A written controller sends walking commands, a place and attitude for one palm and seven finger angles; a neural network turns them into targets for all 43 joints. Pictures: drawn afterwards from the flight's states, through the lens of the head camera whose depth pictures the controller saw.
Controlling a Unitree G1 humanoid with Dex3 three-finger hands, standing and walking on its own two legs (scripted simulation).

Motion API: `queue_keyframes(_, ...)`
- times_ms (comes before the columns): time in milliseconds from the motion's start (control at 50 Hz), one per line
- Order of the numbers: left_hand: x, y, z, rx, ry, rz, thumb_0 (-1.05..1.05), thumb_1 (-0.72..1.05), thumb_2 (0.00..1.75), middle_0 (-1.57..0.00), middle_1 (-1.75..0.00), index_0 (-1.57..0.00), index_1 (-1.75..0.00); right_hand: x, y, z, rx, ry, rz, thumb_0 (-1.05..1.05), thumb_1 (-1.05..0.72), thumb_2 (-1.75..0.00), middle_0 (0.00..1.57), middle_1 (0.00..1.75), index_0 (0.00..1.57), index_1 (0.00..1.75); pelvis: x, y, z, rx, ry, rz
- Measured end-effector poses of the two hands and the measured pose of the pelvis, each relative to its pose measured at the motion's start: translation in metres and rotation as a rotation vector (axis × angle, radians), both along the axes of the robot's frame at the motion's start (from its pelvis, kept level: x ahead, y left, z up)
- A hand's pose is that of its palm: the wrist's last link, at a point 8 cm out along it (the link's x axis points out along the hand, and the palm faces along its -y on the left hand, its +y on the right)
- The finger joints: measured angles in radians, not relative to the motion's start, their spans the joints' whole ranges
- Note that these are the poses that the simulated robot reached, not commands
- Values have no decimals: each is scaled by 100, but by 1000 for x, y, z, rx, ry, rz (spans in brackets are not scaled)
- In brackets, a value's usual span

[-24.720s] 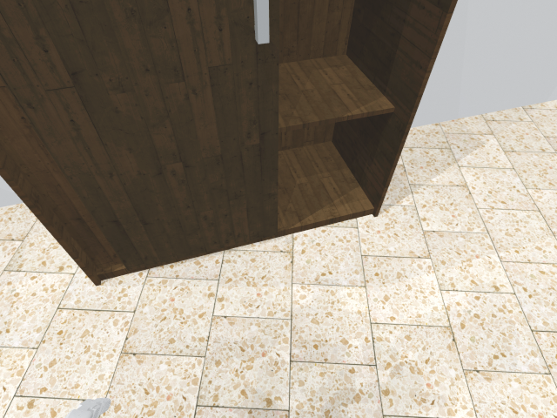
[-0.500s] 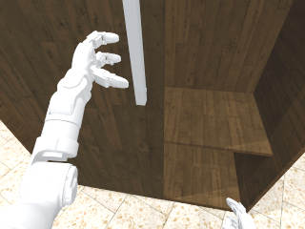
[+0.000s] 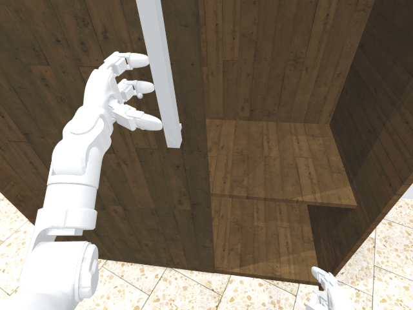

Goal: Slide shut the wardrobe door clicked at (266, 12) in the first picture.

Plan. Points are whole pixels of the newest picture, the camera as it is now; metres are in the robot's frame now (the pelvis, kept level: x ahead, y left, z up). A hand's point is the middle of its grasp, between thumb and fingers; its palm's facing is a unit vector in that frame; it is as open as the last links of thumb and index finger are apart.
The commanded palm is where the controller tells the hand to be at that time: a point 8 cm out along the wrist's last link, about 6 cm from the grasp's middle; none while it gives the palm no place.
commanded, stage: move the hooked fingers beside the handle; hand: left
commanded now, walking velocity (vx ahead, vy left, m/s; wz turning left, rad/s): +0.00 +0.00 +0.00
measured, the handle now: (166, 78) +0.44 +0.10 +0.26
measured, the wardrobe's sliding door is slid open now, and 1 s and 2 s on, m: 0.48 0.48 0.48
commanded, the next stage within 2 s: none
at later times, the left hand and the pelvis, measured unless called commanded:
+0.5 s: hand (137, 93) +0.40 +0.15 +0.26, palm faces -0.02 -1.00 -0.04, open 13.9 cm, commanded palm +0.38 +0.20 +0.25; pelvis +0.00 +0.00 +0.00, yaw +0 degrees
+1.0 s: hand (135, 92) +0.40 +0.15 +0.26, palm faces -0.03 -1.00 -0.04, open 13.7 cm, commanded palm +0.39 +0.21 +0.25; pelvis +0.00 +0.00 +0.00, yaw +0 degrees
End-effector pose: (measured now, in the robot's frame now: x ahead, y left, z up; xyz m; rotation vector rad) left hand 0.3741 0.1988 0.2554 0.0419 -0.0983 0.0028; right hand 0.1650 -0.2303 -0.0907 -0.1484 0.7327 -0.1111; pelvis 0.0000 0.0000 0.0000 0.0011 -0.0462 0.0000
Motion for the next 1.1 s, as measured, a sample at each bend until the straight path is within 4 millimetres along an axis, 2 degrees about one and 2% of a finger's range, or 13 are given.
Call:
queue_keyframes(280,5,5,1,-6,10,-11,-2,-50,30,-35,-128,-31,-120,8,-1,2,6,-4,2,1,-91,-90,20,30,20,30,3,-4,0,0,9,1)
queue_keyframes(680,7,7,1,-2,7,-26,-2,-50,30,-37,-127,-32,-121,-5,-4,0,-1,21,-30,1,-91,-90,20,30,20,30,3,0,0,-1,9,-9)
queue_keyframes(1100,9,10,3,-3,25,-34,-2,-50,30,-42,-123,-35,-122,-21,-5,-2,-10,31,-44,1,-91,-90,20,30,20,30,-5,1,0,-4,9,-8)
